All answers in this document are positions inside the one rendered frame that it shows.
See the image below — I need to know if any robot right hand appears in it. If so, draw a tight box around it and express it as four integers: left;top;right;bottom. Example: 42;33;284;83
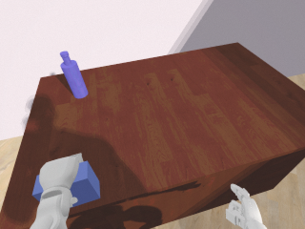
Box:
226;183;263;229

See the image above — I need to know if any robot left hand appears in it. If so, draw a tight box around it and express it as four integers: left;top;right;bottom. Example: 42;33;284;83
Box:
39;153;84;207

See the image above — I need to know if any sponge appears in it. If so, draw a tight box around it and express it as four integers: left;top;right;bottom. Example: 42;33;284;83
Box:
32;161;100;208

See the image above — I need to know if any robot left forearm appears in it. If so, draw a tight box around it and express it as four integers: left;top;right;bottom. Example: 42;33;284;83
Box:
30;186;71;229

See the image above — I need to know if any table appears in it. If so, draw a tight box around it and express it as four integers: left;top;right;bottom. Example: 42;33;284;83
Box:
0;42;305;229

